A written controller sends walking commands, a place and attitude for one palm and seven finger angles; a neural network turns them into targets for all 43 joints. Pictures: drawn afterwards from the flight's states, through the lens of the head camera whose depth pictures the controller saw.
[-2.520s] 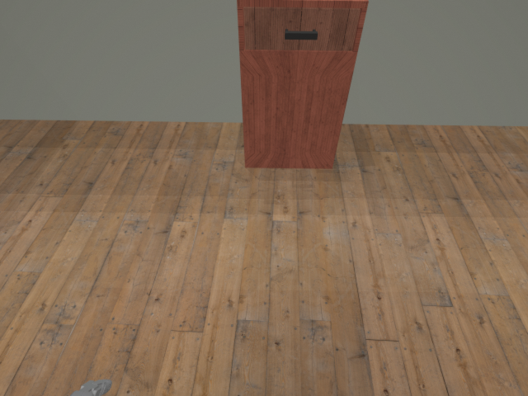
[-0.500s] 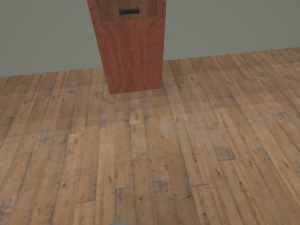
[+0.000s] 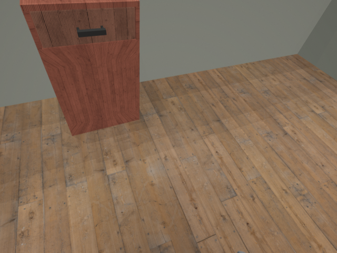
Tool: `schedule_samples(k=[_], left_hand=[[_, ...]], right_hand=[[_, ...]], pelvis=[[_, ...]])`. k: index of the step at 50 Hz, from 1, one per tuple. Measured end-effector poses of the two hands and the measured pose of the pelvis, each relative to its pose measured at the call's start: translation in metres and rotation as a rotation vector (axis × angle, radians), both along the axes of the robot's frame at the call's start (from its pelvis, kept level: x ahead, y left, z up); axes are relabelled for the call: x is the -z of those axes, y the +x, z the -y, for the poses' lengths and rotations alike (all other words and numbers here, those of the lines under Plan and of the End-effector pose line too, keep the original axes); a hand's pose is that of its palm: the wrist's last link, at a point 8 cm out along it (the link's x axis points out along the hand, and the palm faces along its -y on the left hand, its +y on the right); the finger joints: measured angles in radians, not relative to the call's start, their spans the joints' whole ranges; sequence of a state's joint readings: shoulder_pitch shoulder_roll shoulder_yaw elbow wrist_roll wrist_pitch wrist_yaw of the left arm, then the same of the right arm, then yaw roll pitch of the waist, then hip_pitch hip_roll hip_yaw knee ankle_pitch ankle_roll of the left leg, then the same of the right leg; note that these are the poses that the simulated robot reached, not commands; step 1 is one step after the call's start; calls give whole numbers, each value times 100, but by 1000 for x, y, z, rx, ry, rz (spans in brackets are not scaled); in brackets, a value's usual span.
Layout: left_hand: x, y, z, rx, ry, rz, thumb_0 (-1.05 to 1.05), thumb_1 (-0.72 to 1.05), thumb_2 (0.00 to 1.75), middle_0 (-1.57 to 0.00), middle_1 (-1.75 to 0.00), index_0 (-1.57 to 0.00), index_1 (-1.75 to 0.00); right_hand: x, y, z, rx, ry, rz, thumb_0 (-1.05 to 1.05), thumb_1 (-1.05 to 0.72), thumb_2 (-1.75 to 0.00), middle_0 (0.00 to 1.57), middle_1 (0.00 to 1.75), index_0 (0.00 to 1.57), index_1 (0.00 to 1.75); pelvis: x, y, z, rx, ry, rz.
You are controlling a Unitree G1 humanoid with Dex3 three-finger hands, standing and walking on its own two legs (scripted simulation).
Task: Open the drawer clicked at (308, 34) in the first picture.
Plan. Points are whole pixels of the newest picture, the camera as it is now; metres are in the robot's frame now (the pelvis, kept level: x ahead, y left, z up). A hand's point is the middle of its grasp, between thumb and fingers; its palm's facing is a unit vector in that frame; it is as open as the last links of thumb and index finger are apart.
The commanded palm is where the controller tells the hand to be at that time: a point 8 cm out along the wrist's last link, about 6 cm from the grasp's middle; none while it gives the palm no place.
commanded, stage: walk to a spot facing it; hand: left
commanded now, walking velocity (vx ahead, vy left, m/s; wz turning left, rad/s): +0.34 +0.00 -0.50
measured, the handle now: (91, 30) +1.02 +0.46 -0.01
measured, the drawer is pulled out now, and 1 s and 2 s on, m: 0.00 0.00 0.00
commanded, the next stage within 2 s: turn to face it in 0.84 s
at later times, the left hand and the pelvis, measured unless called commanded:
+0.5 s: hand (138, 182) +0.36 +0.12 -0.18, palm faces -0.31 -0.94 -0.11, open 7.3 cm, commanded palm none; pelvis +0.21 -0.01 -0.01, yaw -15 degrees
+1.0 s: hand (134, 146) +0.50 +0.16 -0.18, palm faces -0.37 -0.91 -0.21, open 7.3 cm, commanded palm none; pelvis +0.43 -0.03 -0.01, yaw -30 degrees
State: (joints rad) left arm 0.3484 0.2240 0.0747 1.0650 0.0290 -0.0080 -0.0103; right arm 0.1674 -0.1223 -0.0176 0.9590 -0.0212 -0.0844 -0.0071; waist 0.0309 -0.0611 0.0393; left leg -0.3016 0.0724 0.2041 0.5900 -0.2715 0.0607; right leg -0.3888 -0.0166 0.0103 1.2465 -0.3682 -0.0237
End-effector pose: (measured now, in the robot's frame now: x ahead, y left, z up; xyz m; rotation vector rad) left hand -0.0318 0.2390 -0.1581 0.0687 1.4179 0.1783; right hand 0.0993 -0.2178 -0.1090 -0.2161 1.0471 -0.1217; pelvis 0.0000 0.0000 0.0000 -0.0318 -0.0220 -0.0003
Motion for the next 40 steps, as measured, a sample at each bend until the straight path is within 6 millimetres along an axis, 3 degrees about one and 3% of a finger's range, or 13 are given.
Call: schedule_samples(k=[5, 11, 18, 24, 27, 29, 35, 40], left_hand=[[-16, 105, -28, 79, 21, 142, 0, 91, 90, -19, -30, -20, -30], [-23, 200, -29, 165, 12, 205, 0, 92, 90, -19, -30, -20, -30], [-18, 293, 9, 299, -40, 191, 0, 91, 90, -19, -30, -20, -30], [-6, 384, 62, 419, -77, 229, 0, 91, 90, -19, -30, -20, -30], [1, 421, 81, 435, -70, 281, 0, 91, 90, -19, -30, -20, -30], [0, 433, 84, 428, -54, 279, 0, 91, 90, -20, -30, -20, -30], [-21, 456, 65, 467, 44, 185, -1, 93, 89, -20, -30, -21, -30], [-34, 479, 53, 485, 76, 125, 0, 92, 89, -20, -30, -21, -30]], right_hand=[[-7, -37, 8, 154, -56, -121, -1, -95, -90, 20, 30, 20, 30], [0, -80, -9, 281, -37, -303, 0, -93, -90, 19, 30, 20, 30], [8, -99, -51, 407, 65, -476, 0, -91, -90, 19, 30, 20, 30], [18, -83, -71, 510, 160, -591, 1, -91, -90, 20, 30, 20, 30], [30, -55, -59, 541, 193, -600, 1, -91, -90, 20, 30, 20, 30], [37, -22, -40, 552, 184, -552, 1, -90, -90, 20, 30, 20, 30], [29, 126, 34, 527, 93, -206, 1, -92, -90, 20, 30, 20, 30], [10, 226, 79, 488, 33, -10, 1, -93, -90, 19, 30, 20, 30]], pelvis=[[-11, 36, -19, 51, 0, -4], [-12, 82, -29, 110, 11, -10], [-5, 140, -23, 181, 12, -15], [9, 196, -1, 252, 3, -24], [20, 229, 19, 289, 28, -18], [20, 244, 26, 317, 23, -6], [1, 291, 38, 384, 27, -7], [-7, 332, 37, 425, 39, -26]])
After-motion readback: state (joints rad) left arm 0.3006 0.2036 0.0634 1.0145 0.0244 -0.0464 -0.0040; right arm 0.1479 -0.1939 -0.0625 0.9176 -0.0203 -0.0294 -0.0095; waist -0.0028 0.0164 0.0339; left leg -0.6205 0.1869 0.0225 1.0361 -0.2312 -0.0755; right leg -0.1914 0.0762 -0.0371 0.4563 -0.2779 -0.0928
